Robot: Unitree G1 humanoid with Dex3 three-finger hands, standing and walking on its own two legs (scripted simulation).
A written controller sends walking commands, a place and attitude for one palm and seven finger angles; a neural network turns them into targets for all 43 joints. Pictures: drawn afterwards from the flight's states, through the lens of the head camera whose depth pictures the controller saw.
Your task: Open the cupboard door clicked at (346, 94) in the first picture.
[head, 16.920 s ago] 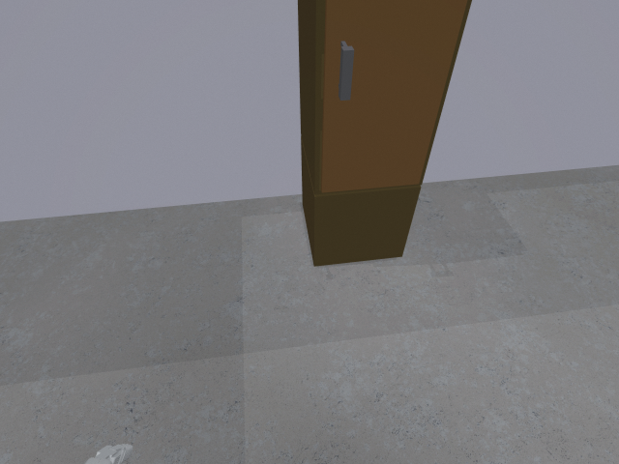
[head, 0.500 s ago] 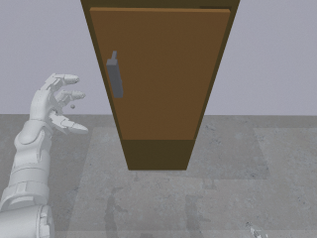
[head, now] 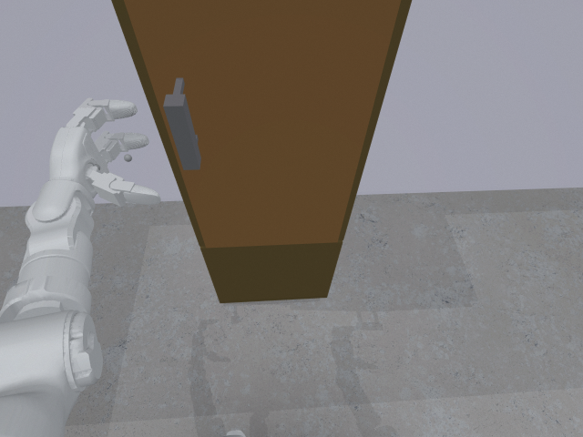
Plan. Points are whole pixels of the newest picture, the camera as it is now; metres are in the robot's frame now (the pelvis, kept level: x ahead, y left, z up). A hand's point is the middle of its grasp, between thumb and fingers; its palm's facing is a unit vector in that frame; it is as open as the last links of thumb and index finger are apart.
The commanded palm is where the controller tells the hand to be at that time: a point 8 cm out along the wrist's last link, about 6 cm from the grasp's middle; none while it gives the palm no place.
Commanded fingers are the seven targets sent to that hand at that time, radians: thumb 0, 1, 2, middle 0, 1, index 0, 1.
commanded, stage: move the hooked fingers beside the handle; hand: left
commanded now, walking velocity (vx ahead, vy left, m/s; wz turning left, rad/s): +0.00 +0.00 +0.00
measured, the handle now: (185, 124) +0.55 +0.15 +0.10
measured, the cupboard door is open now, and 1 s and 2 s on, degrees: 0 0 0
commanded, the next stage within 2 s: slide the fingers in behind the handle in 1.02 s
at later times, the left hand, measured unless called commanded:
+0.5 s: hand (136, 145) +0.49 +0.21 +0.11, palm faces +0.03 -1.00 -0.01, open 14.0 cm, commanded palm +0.46 +0.26 +0.11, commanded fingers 0.00 -0.50 0.30 -0.30 -1.20 -0.30 -1.20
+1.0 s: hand (131, 147) +0.49 +0.22 +0.11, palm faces +0.03 -1.00 +0.00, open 14.0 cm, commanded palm +0.46 +0.27 +0.10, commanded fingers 0.00 -0.50 0.30 -0.30 -1.20 -0.30 -1.20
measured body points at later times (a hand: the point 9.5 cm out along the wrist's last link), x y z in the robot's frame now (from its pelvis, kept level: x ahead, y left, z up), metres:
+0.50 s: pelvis +0.01 +0.00 -0.01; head +0.09 +0.00 +0.44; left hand +0.49 +0.27 +0.11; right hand +0.00 -0.27 -0.12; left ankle +0.02 +0.09 -0.71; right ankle -0.02 -0.09 -0.71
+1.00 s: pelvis +0.01 +0.01 -0.01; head +0.09 +0.02 +0.43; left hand +0.48 +0.27 +0.11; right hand +0.05 -0.26 -0.12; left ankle +0.02 +0.09 -0.71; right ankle -0.02 -0.09 -0.71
